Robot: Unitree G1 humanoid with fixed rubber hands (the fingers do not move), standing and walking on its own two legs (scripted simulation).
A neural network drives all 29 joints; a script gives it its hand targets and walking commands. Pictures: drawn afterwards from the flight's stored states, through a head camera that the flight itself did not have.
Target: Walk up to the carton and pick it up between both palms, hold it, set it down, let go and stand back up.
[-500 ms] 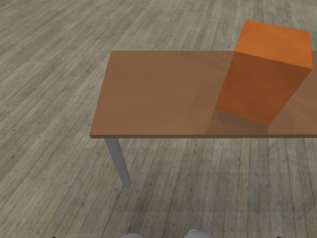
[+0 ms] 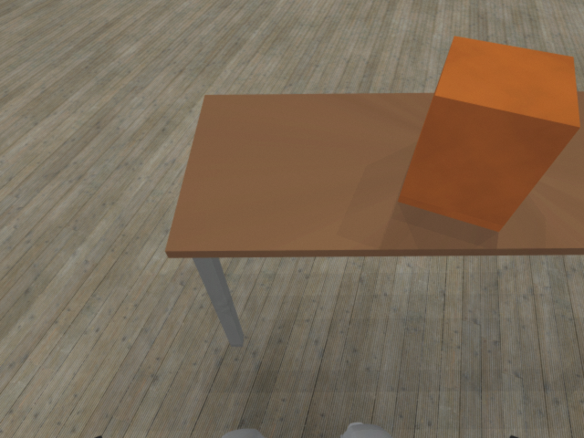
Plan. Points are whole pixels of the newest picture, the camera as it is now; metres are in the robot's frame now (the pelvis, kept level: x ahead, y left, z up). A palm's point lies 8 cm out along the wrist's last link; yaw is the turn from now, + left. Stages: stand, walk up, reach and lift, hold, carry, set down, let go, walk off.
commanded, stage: walk up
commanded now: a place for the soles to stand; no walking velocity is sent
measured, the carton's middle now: (477, 136) +0.63 -0.33 +0.03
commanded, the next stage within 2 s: none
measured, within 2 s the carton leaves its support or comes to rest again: neither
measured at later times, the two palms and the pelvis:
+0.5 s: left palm out of the picture +0.08 +0.32 -0.10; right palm out of the picture +0.08 -0.30 -0.11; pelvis +0.00 +0.00 +0.00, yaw +0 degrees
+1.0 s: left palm out of the picture +0.08 +0.33 -0.10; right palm out of the picture +0.08 -0.29 -0.11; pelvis +0.01 +0.01 +0.00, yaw +0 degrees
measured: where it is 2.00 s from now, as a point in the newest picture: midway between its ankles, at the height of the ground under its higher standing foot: outside the picture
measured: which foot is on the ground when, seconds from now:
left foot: down 0.00-1.00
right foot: down 0.00-0.14, up 0.16-0.36, down 0.38-1.00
